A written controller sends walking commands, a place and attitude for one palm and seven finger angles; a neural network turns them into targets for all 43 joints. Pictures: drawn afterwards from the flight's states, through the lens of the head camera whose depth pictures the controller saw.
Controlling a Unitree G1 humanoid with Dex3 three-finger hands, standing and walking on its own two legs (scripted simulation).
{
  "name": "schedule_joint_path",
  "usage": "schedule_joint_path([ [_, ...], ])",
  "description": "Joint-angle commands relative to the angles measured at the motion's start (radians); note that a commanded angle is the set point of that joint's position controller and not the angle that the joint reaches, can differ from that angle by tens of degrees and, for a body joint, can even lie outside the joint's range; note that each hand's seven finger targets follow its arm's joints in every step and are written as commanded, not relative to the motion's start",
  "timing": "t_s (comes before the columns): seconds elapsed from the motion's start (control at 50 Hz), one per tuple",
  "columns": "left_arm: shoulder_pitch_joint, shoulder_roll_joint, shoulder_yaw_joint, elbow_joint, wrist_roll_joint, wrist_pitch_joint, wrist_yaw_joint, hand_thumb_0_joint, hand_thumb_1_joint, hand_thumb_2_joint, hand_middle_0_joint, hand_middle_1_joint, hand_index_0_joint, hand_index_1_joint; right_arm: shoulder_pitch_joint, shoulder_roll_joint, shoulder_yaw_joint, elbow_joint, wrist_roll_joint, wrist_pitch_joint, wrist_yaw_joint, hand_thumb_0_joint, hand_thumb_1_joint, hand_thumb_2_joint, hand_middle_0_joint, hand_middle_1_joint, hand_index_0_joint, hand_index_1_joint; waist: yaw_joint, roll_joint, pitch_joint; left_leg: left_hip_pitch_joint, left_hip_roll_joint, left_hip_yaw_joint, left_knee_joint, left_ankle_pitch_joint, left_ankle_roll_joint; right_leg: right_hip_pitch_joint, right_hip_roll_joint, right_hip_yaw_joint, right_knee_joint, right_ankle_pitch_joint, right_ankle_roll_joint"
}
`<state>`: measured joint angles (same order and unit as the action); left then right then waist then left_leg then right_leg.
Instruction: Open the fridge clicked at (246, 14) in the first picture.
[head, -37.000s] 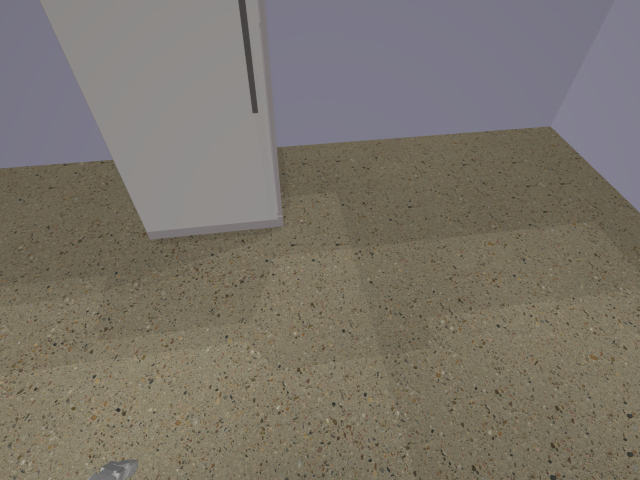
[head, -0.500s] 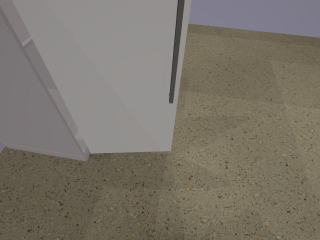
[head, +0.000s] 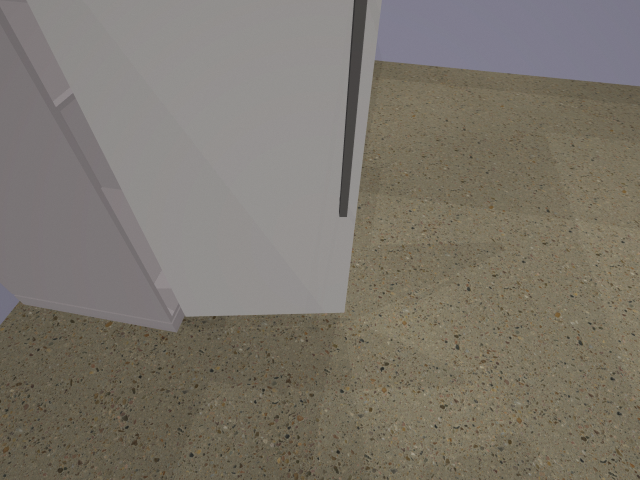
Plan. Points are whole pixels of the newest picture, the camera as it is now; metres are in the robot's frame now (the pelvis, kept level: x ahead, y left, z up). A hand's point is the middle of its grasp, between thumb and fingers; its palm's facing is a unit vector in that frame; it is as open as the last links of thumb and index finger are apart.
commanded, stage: look to check the result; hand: right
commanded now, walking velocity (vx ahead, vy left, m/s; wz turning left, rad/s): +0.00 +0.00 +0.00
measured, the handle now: (349, 116) +0.70 +0.00 +0.08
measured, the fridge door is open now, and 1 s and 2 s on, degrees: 77 77 77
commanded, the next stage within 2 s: stand and wait in 0.52 s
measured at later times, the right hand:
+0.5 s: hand out of the picture +0.02 -0.17 -0.18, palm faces +0.00 +0.98 -0.19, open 7.4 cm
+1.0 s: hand out of the picture +0.03 -0.17 -0.18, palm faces +0.00 +0.98 -0.20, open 7.4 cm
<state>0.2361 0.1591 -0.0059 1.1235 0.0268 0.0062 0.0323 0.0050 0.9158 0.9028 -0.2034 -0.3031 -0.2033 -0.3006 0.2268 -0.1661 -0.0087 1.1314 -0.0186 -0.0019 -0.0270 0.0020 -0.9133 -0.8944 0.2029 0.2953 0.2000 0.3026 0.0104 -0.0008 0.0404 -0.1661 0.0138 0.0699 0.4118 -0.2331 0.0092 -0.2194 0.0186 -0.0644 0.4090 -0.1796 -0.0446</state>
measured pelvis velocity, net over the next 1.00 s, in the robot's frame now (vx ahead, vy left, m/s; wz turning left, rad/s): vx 0.02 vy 0.01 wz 0.01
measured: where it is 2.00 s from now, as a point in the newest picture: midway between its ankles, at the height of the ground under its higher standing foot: outside the picture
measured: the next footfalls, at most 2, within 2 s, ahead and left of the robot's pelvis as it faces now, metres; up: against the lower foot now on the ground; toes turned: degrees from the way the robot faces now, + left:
none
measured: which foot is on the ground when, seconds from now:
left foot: down 0.00-1.00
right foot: down 0.00-1.00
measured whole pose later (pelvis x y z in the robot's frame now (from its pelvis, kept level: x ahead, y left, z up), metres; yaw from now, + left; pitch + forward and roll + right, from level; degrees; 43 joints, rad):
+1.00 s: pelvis +0.02 +0.01 +0.00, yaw +0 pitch -1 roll +0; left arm 0.22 0.16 -0.01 1.15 0.02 0.00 0.04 0.00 0.91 0.90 -0.20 -0.30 -0.20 -0.30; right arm 0.23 -0.17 0.00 1.15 -0.01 -0.01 -0.03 0.00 -0.91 -0.89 0.20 0.30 0.20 0.30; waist 0.01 0.00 0.05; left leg -0.12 0.01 0.06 0.38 -0.24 0.01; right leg -0.17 0.01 -0.07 0.38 -0.19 -0.03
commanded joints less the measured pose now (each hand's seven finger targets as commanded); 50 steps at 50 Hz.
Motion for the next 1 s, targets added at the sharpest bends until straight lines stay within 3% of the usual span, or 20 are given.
schedule_joint_path([
  [0.0,0.044,0.111,0.021,-0.03,-0.001,-0.009,0.003,0.0,0.9,0.9,-0.2,-0.3,-0.2,-0.3,0.054,-0.107,-0.014,-0.025,0.004,-0.014,-0.003,0.0,-0.9,-0.9,0.2,0.3,0.2,0.3,-0.004,0.0,0.011,-0.032,0.094,-0.094,-0.089,0.01,0.032,-0.002,-0.125,0.135,-0.101,0.013,0.002],
  [0.18,0.037,0.118,0.021,-0.027,-0.005,-0.013,0.004,0.0,0.9,0.9,-0.2,-0.3,-0.2,-0.3,0.064,-0.115,-0.013,-0.018,0.004,-0.019,-0.005,0.0,-0.9,-0.9,0.2,0.3,0.2,0.3,-0.005,-0.001,-0.027,-0.014,0.101,-0.097,-0.089,0.078,0.03,0.049,-0.125,0.123,-0.073,0.113,0.0],
  [0.34,0.028,0.113,0.017,-0.016,-0.004,-0.011,0.005,0.0,0.9,0.9,-0.2,-0.3,-0.2,-0.3,0.059,-0.108,-0.009,-0.009,0.006,-0.016,-0.005,0.0,-0.9,-0.9,0.2,0.3,0.2,0.3,-0.005,-0.005,0.008,-0.023,0.1,-0.098,-0.099,0.054,0.029,0.039,-0.125,0.123,-0.089,0.085,0.003],
  [0.9,0.034,0.112,0.016,-0.005,-0.007,-0.018,0.007,0.0,0.9,0.9,-0.2,-0.3,-0.2,-0.3,0.061,-0.114,-0.009,-0.01,0.007,-0.023,-0.007,0.0,-0.9,-0.9,0.2,0.3,0.2,0.3,-0.007,0.013,-0.016,0.014,0.108,-0.099,-0.103,0.141,0.029,0.082,-0.129,0.112,-0.083,0.17,0.004],
  [0.98,0.033,0.115,0.016,-0.004,-0.008,-0.015,0.007,0.0,0.9,0.9,-0.2,-0.3,-0.2,-0.3,0.064,-0.116,-0.008,-0.01,0.007,-0.022,-0.007,0.0,-0.9,-0.9,0.2,0.3,0.2,0.3,-0.008,0.002,0.004,0.007,0.104,-0.101,-0.116,0.108,0.03,0.072,-0.128,0.112,-0.089,0.141,0.006],
])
